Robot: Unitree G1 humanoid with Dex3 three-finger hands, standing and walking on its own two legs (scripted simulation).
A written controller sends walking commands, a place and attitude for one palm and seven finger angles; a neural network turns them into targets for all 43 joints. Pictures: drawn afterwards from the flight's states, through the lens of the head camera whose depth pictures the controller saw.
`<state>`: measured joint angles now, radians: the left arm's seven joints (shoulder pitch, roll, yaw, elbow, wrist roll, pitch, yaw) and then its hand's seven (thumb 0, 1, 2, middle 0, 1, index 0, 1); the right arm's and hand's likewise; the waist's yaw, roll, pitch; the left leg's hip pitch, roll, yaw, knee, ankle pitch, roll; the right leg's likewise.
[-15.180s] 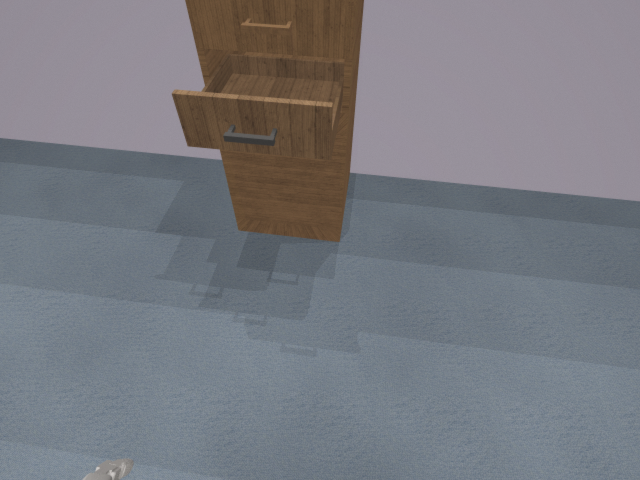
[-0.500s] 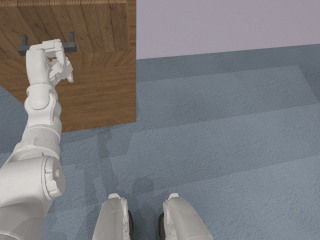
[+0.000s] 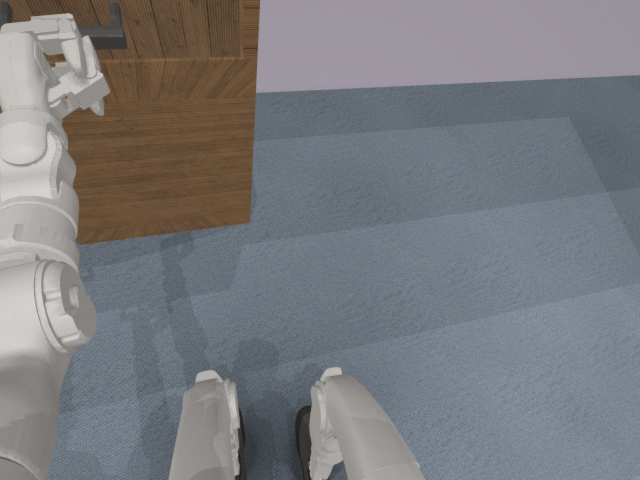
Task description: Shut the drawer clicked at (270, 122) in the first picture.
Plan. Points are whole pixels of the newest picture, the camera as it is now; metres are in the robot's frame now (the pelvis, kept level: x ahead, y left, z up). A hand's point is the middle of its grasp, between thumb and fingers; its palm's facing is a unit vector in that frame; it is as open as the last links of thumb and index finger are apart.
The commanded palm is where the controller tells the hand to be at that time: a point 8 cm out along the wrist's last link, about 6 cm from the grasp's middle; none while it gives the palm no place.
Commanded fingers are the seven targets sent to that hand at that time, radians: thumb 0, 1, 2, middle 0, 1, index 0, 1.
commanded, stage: push the drawer shut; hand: left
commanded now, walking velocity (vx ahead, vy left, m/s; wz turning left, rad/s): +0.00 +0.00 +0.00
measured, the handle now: (61, 25) +0.62 +0.23 +0.06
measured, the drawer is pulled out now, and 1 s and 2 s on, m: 0.00 0.00 0.00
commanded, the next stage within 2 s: pull the fist back off the drawer in 0.04 s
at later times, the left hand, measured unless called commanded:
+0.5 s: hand (89, 72) +0.56 +0.20 +0.06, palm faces +0.11 -0.99 -0.04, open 2.9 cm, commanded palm +0.56 +0.20 +0.06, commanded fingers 0.00 0.90 0.90 -1.40 -1.60 -1.40 -1.60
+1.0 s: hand (102, 78) +0.56 +0.19 +0.06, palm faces +0.13 -0.99 -0.02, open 3.0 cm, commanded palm +0.50 +0.22 +0.08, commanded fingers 0.00 0.90 0.90 -1.40 -1.60 -1.40 -1.60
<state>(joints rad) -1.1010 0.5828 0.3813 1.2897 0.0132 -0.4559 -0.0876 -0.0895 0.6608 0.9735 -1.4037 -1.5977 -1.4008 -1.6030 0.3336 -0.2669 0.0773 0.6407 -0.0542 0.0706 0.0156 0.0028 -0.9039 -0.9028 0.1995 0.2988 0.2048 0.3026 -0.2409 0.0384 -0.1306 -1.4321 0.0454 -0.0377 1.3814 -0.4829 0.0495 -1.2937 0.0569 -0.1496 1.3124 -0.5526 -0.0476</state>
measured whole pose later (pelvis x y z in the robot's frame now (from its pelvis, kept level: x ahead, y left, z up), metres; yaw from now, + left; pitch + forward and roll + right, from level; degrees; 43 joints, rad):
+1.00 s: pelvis +0.03 +0.01 +0.02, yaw +0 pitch +29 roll -5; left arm -0.89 0.43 0.38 1.08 -0.03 -0.46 -0.04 -0.03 0.83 0.90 -1.40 -1.60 -1.40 -1.60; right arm 0.33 -0.25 0.04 0.62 -0.05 0.09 0.05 0.00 -0.90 -0.90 0.20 0.30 0.20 0.30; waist -0.18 0.05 -0.14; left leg -1.31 0.04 0.01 1.30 -0.51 0.06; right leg -1.19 0.06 -0.09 1.24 -0.57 -0.03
